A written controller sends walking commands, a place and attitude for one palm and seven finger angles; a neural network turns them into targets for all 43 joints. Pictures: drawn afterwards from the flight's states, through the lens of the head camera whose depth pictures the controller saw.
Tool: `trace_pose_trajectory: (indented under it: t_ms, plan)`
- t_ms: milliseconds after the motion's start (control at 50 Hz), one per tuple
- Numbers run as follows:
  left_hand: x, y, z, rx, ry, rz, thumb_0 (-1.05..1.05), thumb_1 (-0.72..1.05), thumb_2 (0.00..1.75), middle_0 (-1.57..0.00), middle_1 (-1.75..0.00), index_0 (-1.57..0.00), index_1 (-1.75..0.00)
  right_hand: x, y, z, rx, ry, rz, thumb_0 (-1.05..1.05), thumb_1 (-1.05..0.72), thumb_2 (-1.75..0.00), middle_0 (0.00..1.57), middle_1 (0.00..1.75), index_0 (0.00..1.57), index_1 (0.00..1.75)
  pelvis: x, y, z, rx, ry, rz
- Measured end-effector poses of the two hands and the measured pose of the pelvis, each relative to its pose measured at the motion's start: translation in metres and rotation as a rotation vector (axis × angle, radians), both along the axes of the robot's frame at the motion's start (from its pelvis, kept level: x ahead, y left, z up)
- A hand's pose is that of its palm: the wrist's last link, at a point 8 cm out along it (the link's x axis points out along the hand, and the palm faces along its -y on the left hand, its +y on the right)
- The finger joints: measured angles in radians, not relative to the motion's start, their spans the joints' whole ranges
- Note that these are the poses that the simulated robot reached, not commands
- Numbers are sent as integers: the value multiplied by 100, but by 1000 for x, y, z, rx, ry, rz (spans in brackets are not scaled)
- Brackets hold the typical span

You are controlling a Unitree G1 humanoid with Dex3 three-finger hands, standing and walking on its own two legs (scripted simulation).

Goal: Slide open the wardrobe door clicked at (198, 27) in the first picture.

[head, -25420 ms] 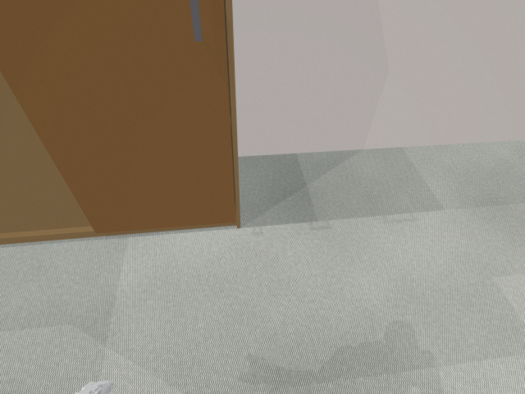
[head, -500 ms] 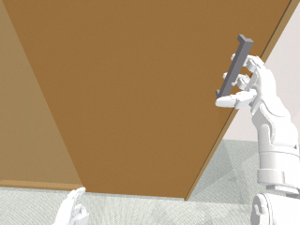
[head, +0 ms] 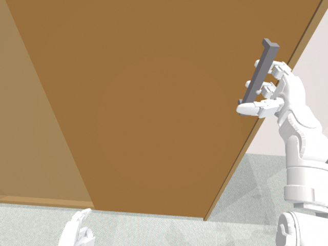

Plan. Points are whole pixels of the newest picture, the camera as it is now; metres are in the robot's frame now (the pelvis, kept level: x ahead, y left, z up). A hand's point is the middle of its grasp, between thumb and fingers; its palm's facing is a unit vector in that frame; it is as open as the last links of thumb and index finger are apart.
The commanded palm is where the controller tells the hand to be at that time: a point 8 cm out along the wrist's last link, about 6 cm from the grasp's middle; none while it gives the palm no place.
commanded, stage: grip the handle and tug to test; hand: right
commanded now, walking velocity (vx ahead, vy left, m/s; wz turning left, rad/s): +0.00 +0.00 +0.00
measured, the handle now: (253, 79) +0.46 -0.18 +0.23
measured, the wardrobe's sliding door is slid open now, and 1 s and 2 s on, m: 0.00 0.00 0.01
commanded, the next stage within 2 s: tug the door sideways, standing still in 1.26 s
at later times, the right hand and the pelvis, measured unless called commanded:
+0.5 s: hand (257, 90) +0.40 -0.17 +0.23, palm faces +0.05 +1.00 +0.00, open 7.0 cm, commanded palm +0.37 -0.22 +0.23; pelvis +0.00 +0.00 +0.00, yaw +0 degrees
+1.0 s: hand (256, 91) +0.40 -0.17 +0.23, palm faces +0.05 +1.00 -0.01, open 7.1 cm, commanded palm +0.35 -0.22 +0.23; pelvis +0.01 +0.00 +0.00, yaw +1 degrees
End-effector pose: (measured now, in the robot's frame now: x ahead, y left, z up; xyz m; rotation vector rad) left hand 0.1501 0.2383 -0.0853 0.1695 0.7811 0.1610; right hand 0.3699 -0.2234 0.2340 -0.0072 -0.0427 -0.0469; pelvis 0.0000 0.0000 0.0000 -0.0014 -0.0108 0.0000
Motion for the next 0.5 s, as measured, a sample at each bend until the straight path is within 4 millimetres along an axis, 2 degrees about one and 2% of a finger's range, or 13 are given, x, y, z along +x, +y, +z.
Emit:
trace_pose_trajectory:
  t_ms: [240,460,500]
  plan:
    - [-9,2,-2,-3,7,18,1,91,90,-20,-30,-20,-30,1,1,0,-4,-3,-10,-1,-5,-53,24,121,20,119,-1,0,0,0,0,6]
    - [-5,3,-2,1,10,17,1,91,90,-20,-30,-20,-30,6,-2,0,0,-2,-3,0,-55,-75,31,129,26,127,2,0,0,0,9,5]
    - [-3,3,-2,1,10,15,1,91,90,-20,-30,-20,-30,7,-2,0,2,-2,0,0,-60,-77,31,130,26,129,3,0,0,0,11,4]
